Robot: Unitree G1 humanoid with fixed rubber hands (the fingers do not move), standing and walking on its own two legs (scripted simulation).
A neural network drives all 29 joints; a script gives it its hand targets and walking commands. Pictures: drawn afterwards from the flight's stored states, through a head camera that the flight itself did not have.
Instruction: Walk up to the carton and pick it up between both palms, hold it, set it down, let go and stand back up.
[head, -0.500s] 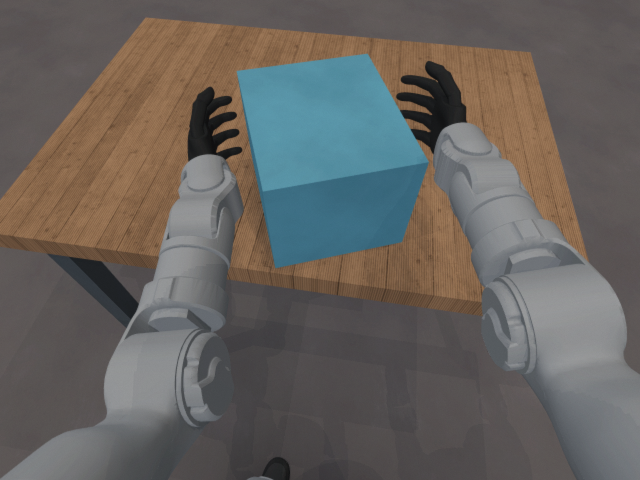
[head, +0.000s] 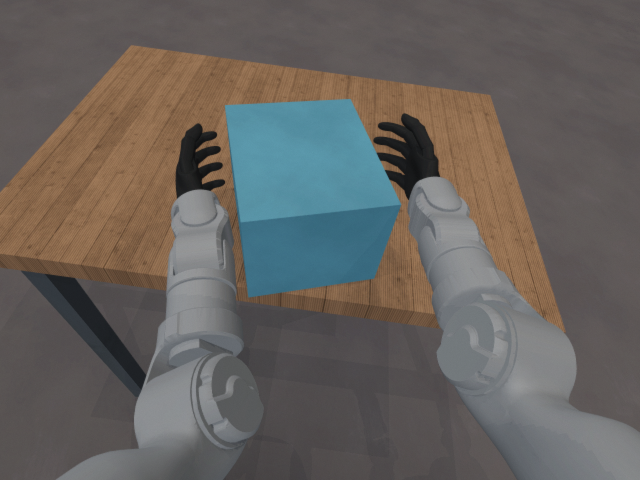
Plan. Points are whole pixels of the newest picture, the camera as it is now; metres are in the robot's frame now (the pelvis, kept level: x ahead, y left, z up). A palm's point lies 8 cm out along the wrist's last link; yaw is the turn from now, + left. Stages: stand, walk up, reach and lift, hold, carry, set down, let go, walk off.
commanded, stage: reach and lift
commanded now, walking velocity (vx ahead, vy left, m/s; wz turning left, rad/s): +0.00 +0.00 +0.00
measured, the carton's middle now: (301, 194) +0.47 +0.14 +0.07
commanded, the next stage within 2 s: none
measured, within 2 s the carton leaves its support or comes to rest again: leaves its support in 1.60 s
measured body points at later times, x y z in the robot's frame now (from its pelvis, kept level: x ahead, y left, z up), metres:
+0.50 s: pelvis +0.00 -0.01 +0.00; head +0.03 +0.01 +0.45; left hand +0.38 +0.25 +0.13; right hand +0.48 -0.01 +0.14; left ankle +0.05 +0.14 -0.75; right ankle -0.02 -0.10 -0.75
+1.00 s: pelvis +0.00 +0.00 +0.00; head +0.03 +0.01 +0.45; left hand +0.38 +0.25 +0.13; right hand +0.48 -0.01 +0.14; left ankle +0.05 +0.14 -0.75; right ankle -0.02 -0.10 -0.75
